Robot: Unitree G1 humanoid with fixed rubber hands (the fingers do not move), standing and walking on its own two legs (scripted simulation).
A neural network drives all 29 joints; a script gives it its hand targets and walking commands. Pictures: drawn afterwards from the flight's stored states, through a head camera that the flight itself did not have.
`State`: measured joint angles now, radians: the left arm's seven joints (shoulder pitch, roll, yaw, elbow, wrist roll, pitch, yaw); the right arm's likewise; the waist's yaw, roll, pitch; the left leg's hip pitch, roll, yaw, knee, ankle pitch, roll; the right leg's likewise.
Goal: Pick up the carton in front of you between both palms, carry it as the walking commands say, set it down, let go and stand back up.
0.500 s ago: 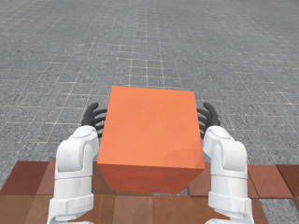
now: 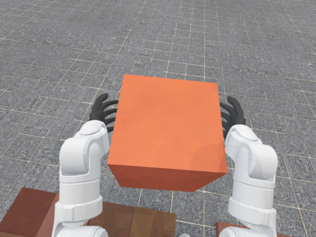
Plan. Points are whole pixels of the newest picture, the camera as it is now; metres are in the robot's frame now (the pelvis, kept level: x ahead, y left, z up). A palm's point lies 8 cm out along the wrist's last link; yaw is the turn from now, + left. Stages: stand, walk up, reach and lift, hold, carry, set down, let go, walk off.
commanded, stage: carry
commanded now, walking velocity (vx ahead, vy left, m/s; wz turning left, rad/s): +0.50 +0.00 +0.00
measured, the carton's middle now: (163, 141) +0.35 +0.03 +0.06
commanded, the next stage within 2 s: none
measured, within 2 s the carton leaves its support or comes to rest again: neither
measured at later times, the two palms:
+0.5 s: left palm (128, 38) +0.67 +0.18 +0.15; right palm (221, 48) +0.65 -0.12 +0.16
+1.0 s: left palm (146, 19) +0.94 +0.16 +0.10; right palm (214, 24) +0.96 -0.14 +0.10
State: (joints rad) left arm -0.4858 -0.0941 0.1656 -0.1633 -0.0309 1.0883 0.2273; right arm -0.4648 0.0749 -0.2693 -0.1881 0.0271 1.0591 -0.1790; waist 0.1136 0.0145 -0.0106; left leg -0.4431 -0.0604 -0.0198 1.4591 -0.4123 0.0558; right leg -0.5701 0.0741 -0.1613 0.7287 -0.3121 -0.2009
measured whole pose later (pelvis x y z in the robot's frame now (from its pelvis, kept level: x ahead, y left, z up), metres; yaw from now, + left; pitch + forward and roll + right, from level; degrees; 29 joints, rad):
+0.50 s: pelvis +0.32 +0.06 +0.04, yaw -1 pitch +6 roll -1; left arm -0.53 -0.14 0.30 -0.06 0.06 1.18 0.18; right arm -0.54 0.12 -0.30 -0.01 -0.02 1.12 -0.17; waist -0.07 -0.01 -0.08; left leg -0.36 0.01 0.11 0.49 -0.23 0.06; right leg -0.56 -0.01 -0.04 1.04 -0.39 -0.03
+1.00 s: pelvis +0.67 +0.00 -0.01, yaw +0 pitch +4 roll +0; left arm -0.20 -0.14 0.13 -0.31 0.01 1.14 0.16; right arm -0.20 0.14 -0.16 -0.34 -0.05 1.15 -0.14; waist 0.07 0.02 -0.11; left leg -0.67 0.08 0.05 1.01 -0.28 0.01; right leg -0.23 0.04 -0.14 0.47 -0.32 -0.09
